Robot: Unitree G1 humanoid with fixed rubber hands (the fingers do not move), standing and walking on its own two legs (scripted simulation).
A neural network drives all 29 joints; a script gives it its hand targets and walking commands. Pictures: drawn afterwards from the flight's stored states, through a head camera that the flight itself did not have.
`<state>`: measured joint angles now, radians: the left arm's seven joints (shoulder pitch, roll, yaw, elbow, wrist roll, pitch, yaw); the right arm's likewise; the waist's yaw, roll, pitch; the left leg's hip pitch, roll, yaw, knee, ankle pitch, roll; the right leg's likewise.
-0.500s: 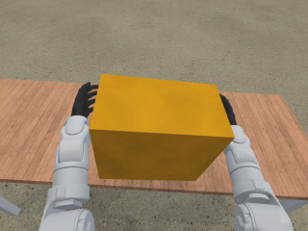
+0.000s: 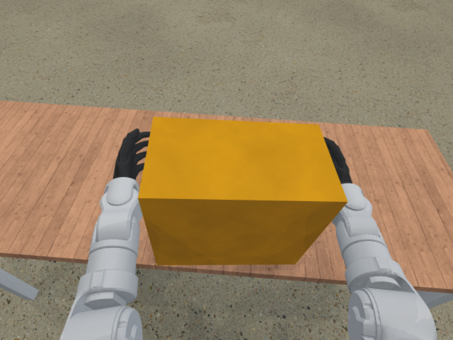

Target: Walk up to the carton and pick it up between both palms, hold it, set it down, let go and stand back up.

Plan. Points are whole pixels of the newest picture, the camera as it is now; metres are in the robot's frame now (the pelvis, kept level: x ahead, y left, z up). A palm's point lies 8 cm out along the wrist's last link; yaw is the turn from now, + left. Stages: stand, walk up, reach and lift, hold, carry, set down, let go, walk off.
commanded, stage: set down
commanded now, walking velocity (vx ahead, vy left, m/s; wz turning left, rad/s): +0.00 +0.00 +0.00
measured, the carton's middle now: (232, 199) +0.36 +0.01 +0.03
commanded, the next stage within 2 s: none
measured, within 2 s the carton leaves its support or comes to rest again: rests again in 0.88 s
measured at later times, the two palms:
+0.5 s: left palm (136, 182) +0.38 +0.19 +0.06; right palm (334, 184) +0.40 -0.19 +0.04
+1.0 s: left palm (138, 190) +0.37 +0.19 +0.04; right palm (332, 189) +0.40 -0.19 +0.03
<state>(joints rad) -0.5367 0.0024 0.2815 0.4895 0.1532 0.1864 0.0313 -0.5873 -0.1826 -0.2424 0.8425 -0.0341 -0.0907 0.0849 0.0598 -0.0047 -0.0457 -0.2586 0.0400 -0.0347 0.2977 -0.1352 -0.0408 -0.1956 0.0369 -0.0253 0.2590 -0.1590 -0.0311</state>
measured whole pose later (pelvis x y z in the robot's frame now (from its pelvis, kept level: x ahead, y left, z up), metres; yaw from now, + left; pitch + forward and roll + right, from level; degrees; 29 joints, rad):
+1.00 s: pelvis +0.00 +0.01 +0.00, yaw -2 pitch +14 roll -1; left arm -0.61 0.00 0.28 0.88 0.09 -0.13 0.10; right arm -0.67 -0.24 -0.27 1.11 -0.08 -0.29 0.10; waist 0.10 0.03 -0.14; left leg -0.44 0.05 0.00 0.31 -0.12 -0.03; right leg -0.38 0.04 -0.02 0.25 -0.12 -0.02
